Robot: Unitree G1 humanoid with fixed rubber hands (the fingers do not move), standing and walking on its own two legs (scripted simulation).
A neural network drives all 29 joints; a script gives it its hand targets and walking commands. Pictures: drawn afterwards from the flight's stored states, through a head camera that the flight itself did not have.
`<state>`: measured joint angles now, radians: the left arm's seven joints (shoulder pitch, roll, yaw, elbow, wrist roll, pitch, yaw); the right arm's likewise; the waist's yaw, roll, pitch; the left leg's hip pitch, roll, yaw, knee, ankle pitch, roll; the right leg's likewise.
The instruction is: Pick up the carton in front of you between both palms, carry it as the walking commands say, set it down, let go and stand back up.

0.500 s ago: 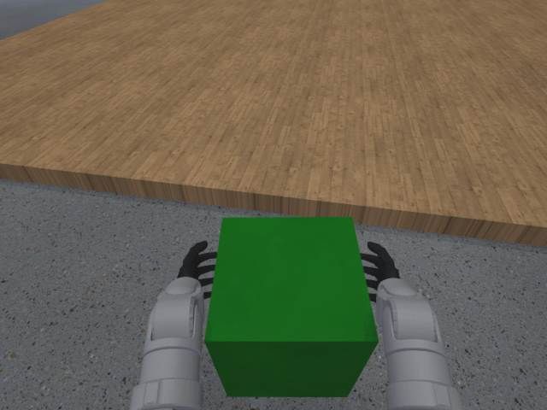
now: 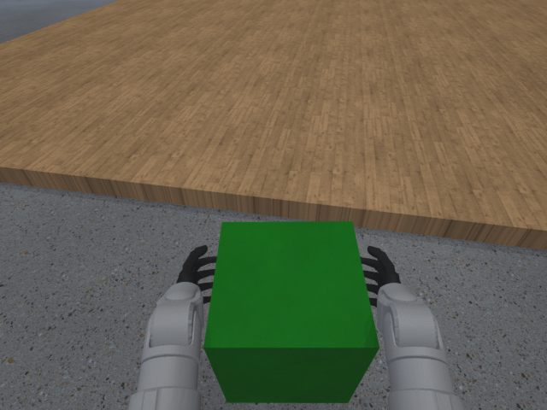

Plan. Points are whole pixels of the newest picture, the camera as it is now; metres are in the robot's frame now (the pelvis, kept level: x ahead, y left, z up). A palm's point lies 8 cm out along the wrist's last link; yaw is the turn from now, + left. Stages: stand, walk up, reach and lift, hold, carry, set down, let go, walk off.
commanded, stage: carry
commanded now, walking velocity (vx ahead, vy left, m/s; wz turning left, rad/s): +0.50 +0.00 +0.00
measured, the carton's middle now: (287, 315) +0.29 +0.00 -0.03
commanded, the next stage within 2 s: none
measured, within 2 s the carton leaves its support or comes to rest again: neither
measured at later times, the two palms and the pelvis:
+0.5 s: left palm (191, 226) +0.40 +0.16 +0.08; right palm (366, 220) +0.41 -0.14 +0.08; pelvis +0.17 +0.01 -0.01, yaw +1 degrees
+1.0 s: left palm (229, 145) +0.70 +0.13 +0.06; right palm (353, 147) +0.70 -0.17 +0.05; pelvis +0.48 -0.02 -0.03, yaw +0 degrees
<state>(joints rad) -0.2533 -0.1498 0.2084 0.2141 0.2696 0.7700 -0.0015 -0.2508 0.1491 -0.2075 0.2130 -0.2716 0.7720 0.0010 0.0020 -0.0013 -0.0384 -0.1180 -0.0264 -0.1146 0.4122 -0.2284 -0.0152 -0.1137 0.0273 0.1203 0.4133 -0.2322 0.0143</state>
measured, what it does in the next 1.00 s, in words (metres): walks ahead: left foot, then right foot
